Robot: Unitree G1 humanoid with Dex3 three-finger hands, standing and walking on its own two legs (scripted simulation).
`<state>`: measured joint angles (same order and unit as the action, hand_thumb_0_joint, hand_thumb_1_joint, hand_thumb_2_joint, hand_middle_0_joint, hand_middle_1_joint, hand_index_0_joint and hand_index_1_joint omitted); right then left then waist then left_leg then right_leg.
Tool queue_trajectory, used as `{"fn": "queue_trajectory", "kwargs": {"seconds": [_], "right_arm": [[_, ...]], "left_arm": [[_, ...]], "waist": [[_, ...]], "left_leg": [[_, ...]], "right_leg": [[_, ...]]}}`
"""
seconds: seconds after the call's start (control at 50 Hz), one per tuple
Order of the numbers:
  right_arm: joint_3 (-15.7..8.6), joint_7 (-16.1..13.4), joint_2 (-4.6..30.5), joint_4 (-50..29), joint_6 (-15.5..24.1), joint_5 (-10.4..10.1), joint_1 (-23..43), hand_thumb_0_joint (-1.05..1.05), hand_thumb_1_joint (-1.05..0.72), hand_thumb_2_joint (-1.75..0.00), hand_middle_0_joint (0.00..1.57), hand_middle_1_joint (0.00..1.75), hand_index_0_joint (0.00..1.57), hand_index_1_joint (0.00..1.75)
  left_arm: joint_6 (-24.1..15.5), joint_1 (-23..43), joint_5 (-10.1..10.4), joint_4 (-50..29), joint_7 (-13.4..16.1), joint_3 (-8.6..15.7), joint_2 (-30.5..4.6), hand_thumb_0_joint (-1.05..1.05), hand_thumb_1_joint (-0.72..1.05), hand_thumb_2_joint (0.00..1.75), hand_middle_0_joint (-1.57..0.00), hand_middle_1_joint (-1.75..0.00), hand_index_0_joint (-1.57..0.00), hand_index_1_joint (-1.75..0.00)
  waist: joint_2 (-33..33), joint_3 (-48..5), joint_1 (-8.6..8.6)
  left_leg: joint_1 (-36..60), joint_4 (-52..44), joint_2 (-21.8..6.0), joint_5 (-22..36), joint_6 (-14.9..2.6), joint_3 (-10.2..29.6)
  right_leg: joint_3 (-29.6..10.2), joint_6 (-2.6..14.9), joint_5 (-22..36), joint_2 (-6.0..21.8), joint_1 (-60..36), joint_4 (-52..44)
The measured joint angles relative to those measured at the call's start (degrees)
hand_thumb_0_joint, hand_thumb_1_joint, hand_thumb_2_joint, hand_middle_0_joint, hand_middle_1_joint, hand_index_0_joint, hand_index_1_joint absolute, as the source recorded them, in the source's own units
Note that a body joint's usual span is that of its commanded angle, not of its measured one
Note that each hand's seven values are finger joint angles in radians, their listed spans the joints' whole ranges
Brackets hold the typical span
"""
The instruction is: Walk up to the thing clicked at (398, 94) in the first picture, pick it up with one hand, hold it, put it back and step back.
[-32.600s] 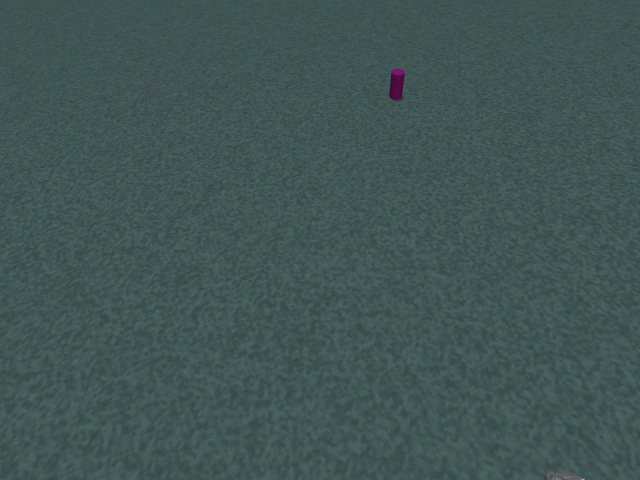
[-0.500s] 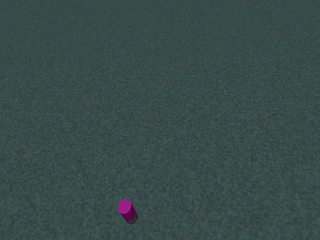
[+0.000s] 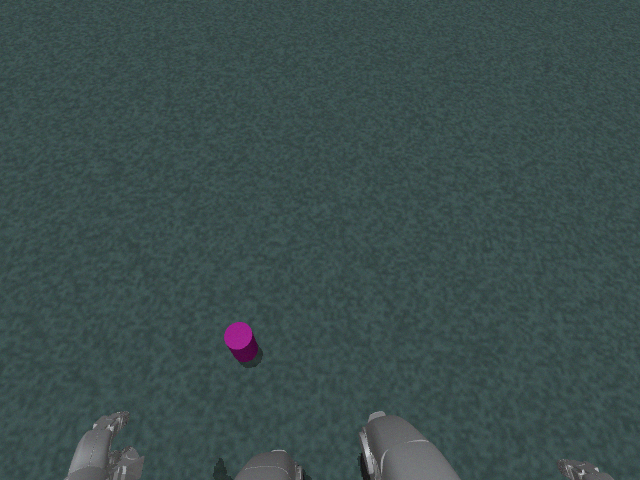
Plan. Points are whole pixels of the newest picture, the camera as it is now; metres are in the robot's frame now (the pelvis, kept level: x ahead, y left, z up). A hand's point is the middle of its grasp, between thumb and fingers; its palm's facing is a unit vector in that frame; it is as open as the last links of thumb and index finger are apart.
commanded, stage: step back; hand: left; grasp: from the side
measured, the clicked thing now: (242, 342) +0.44 +0.21 -0.68
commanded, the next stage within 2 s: none
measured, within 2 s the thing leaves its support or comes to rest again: neither
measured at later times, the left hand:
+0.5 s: hand out of the picture +0.05 +0.26 -0.13, palm faces -0.04 -0.92 -0.40, open 7.4 cm
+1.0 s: hand out of the picture -0.12 +0.30 -0.16, palm faces -0.09 -0.92 -0.37, open 7.4 cm
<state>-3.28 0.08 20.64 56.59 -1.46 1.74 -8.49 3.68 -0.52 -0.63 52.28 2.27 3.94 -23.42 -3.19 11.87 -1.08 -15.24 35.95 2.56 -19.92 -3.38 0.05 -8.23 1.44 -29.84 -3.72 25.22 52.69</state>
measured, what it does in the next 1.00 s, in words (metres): walks backwards: right foot, then left foot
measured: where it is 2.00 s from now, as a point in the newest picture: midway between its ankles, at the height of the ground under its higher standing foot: outside the picture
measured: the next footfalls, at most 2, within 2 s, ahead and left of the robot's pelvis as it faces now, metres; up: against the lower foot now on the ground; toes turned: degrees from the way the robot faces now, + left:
right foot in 0.30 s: -0.01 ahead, -0.11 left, +0.00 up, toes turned +1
left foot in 0.64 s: -0.11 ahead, +0.13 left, +0.00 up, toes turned -4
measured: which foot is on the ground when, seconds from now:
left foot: down 0.00-0.34, up 0.36-0.62, down 0.64-1.00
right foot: up 0.00-0.28, down 0.30-0.66, up 0.68-1.00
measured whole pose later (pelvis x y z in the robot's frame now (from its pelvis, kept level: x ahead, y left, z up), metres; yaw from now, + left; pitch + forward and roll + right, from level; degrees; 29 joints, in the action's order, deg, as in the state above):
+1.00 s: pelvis -0.22 +0.03 +0.00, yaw -5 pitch -2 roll -1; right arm -2.7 -1.0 20.4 46.1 0.2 1.6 -6.9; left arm 5.0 -10.1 -1.4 46.9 0.6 5.8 -24.1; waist -3.4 11.9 1.0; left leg -20.0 33.5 -1.2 -11.9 -1.6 -0.8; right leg -9.3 -2.0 -28.7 -4.5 20.2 58.6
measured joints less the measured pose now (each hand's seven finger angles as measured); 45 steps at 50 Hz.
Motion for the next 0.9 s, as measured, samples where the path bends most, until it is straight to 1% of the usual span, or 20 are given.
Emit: {"fn": "queue_trajectory", "kwargs": {"seconds": [0.06,0.12,0.22,0.26,0.3,0.34,0.36,0.4,0.42,0.5,0.56,0.62,0.64,0.66,0.68,0.72,0.76,0.78,0.84,0.9], "right_arm": [[0.16,-0.68,-0.55,-1.08,-0.15,0.26,-0.37,0.01,-0.91,-0.9,0.2,0.3,0.2,0.3],[0.09,-1.31,-0.59,-2.6,0.04,-0.1,0.01,0.01,-0.91,-0.9,0.2,0.3,0.2,0.3],[0.13,-1.58,-0.87,-5.29,0.54,-0.6,0.91,0.01,-0.9,-0.9,0.2,0.3,0.21,0.3],[0.26,-1.41,-0.7,-5.87,0.43,-0.75,1.31,0.01,-0.9,-0.9,0.2,0.3,0.21,0.3],[0.38,-1.17,-0.28,-6.0,0.06,-1.01,1.78,0.01,-0.9,-0.9,0.2,0.3,0.21,0.3],[0.24,-1.05,0.53,-5.42,-0.52,-1.5,2.69,0.01,-0.9,-0.9,0.2,0.3,0.21,0.3],[0.26,-1.05,0.47,-5.23,-0.8,-1.71,2.72,0.01,-0.91,-0.9,0.2,0.3,0.2,0.3],[0.44,-1.0,-0.25,-5.04,-1.25,-1.66,2.6,0.01,-0.91,-0.9,0.2,0.3,0.2,0.3],[0.59,-0.85,-0.43,-5.08,-1.3,-1.64,2.42,0.01,-0.91,-0.9,0.2,0.3,0.2,0.3],[0.86,-0.6,0.78,-5.49,-0.85,-1.85,1.02,0.01,-0.91,-0.9,0.2,0.3,0.2,0.3],[0.74,-0.92,2.13,-5.75,-0.55,-1.95,0.32,0.01,-0.91,-0.9,0.2,0.3,0.2,0.3],[0.37,-1.14,2.71,-5.89,0.09,-1.52,-0.67,0.01,-0.91,-0.9,0.2,0.3,0.2,0.3],[0.12,-1.2,2.49,-5.68,0.41,-1.21,-0.81,0.01,-0.91,-0.9,0.2,0.3,0.2,0.3],[-0.04,-1.27,1.42,-5.17,0.5,-0.75,-0.38,0.01,-0.91,-0.9,0.2,0.3,0.2,0.3],[0.07,-1.06,0.53,-5.04,0.47,-0.19,-0.33,0.01,-0.91,-0.9,0.2,0.3,0.2,0.3],[0.55,-0.4,-0.1,-5.46,0.52,0.17,-1.1,0.01,-0.91,-0.9,0.2,0.3,0.2,0.3],[0.78,-0.39,-0.47,-5.66,0.73,0.42,-1.96,0.01,-0.91,-0.9,0.2,0.3,0.2,0.3],[0.91,-0.5,-0.65,-5.7,0.69,0.53,-2.16,0.01,-0.91,-0.9,0.2,0.3,0.21,0.3],[0.93,-0.8,-0.79,-6.35,0.86,0.27,-1.83,0.01,-0.9,-0.9,0.2,0.3,0.21,0.3],[0.74,-1.11,-0.63,-7.79,1.2,-0.08,-0.75,0.01,-0.9,-0.9,0.2,0.3,0.21,0.3]], "left_arm": [[0.14,-0.34,0.25,-0.76,-0.06,-0.55,0.76,0.0,0.91,0.9,-0.2,-0.3,-0.2,-0.3],[0.01,-1.65,0.03,-1.65,-0.42,-0.86,1.65,0.0,0.91,0.9,-0.2,-0.3,-0.2,-0.3],[-0.03,-3.68,-0.3,-2.19,-0.84,-0.6,2.22,0.0,0.91,0.9,-0.2,-0.3,-0.21,-0.3],[-0.25,-4.38,-0.43,-2.33,-0.96,-0.4,2.37,0.0,0.91,0.9,-0.2,-0.3,-0.21,-0.3],[-0.81,-5.3,-0.69,-2.27,-1.06,-0.14,2.67,0.0,0.9,0.9,-0.2,-0.3,-0.21,-0.3],[-1.26,-5.71,-1.11,-1.7,-1.14,-0.07,3.92,0.0,0.91,0.9,-0.2,-0.3,-0.21,-0.3],[-1.31,-6.17,-1.08,-1.84,-1.39,-0.22,4.04,0.0,0.91,0.9,-0.2,-0.3,-0.21,-0.3],[-1.28,-6.87,-1.18,-2.66,-1.67,-0.3,3.45,0.0,0.9,0.9,-0.2,-0.3,-0.21,-0.3],[-1.25,-7.03,-1.07,-3.08,-1.64,-0.17,3.23,0.0,0.9,0.9,-0.2,-0.3,-0.21,-0.3],[-1.11,-6.37,-1.05,-5.01,-1.26,0.08,3.49,0.0,0.9,0.9,-0.2,-0.3,-0.21,-0.3],[-1.01,-5.5,-1.49,-6.87,-1.16,-0.08,3.53,0.0,0.9,0.9,-0.2,-0.3,-0.21,-0.3],[-0.63,-4.41,-1.37,-8.52,-1.25,-0.25,2.89,0.0,0.9,0.9,-0.2,-0.3,-0.21,-0.3],[-0.4,-3.97,-1.11,-8.91,-1.39,-0.27,2.36,0.0,0.9,0.9,-0.2,-0.3,-0.21,-0.3],[-0.06,-3.5,-0.84,-8.96,-1.45,-0.04,1.44,0.0,0.9,0.9,-0.2,-0.3,-0.21,-0.3],[0.31,-3.55,-0.63,-8.75,-1.42,0.25,0.89,0.0,0.9,0.9,-0.2,-0.3,-0.21,-0.3],[1.05,-4.39,-0.78,-7.46,-1.05,0.55,1.06,0.0,0.9,0.9,-0.2,-0.3,-0.21,-0.3],[1.54,-5.07,-0.75,-6.23,-1.07,0.59,1.22,0.0,0.91,0.9,-0.2,-0.3,-0.21,-0.3],[1.48,-5.61,-0.51,-6.08,-1.16,0.69,1.11,0.0,0.91,0.9,-0.2,-0.3,-0.21,-0.3],[1.03,-7.4,-0.28,-6.42,-1.49,1.23,0.59,0.0,0.91,0.9,-0.2,-0.3,-0.21,-0.3],[1.0,-8.58,-0.56,-6.32,-1.45,1.67,0.04,0.0,0.91,0.9,-0.2,-0.3,-0.21,-0.3]], "waist": [[0.53,-0.01,-0.57],[1.2,0.21,-0.55],[1.58,0.56,-0.48],[1.94,0.47,-0.13],[2.77,0.08,0.37],[6.15,0.47,-0.23],[6.59,-0.04,-0.35],[4.79,-0.91,0.71],[3.84,-1.16,1.2],[2.94,-2.14,1.95],[3.32,-1.96,1.79],[3.27,-1.32,0.75],[2.53,-0.8,0.5],[0.02,0.41,1.07],[-1.68,0.92,1.79],[-1.01,0.13,0.97],[0.38,-0.8,-0.11],[0.46,-1.32,0.12],[0.18,-1.98,1.36],[-0.01,-1.4,1.8]], "left_leg": [[0.23,-2.85,-0.33,2.29,-0.39,-0.12],[0.22,-3.97,-0.4,3.41,-0.76,-1.08],[-0.87,-2.41,0.1,3.56,-1.05,-2.79],[-1.78,-0.63,0.05,3.04,-1.02,-3.61],[-3.0,2.15,-0.47,1.95,-0.77,-4.35],[-3.69,4.71,-2.41,1.4,-0.22,-2.68],[-4.46,6.45,-1.9,0.0,0.36,-1.12],[-6.51,14.81,1.05,-8.03,1.75,1.21],[-7.26,19.04,2.3,-9.98,2.16,2.28],[-8.08,27.6,4.53,-10.37,3.21,6.65],[-5.15,22.04,2.9,-10.18,3.92,6.48],[0.22,6.42,-0.1,-6.26,3.85,4.05],[1.91,1.52,-0.22,-2.37,3.26,3.25],[2.76,0.47,1.16,-1.14,2.38,1.9],[3.06,0.3,1.8,-0.85,1.79,0.7],[2.13,0.79,0.44,-0.51,1.06,1.33],[1.63,-0.78,-1.2,1.19,0.89,2.91],[1.51,-2.12,-1.74,2.3,0.97,2.86],[0.49,-4.45,-2.69,4.83,1.24,1.79],[-1.27,-4.31,-3.05,6.23,1.3,1.06]], "right_leg": [[-0.64,0.03,0.21,-2.78,1.73,7.66],[-0.21,-0.72,2.16,-2.87,0.92,9.3],[1.24,-1.68,3.44,-0.42,-4.27,-0.44],[2.69,-1.26,4.51,0.82,-6.82,-6.76],[4.04,-0.53,9.25,1.46,-10.02,-14.87],[5.66,-0.34,11.05,-0.42,-11.34,-16.66],[6.06,-0.15,11.18,-0.53,-11.15,-16.59],[5.05,0.39,11.39,0.77,-10.12,-15.82],[4.51,0.5,11.88,1.49,-9.8,-16.07],[4.43,0.0,15.08,3.1,-8.02,-18.78],[5.06,-0.76,16.85,3.43,-5.96,-19.33],[6.74,-1.91,17.17,4.03,-3.68,-17.34],[6.92,-2.41,16.76,4.61,-2.77,-15.63],[5.54,-2.4,16.5,5.82,-2.26,-13.98],[3.55,-1.72,14.09,5.53,-1.47,-11.73],[1.3,-1.39,3.89,1.3,0.47,-3.0],[0.34,-1.18,0.49,-2.29,1.88,7.02],[-0.47,-0.93,0.71,-3.35,2.42,10.9],[-2.29,-1.13,2.49,-4.17,2.2,16.77],[-2.88,-2.4,2.91,-3.16,-0.54,14.96]]}}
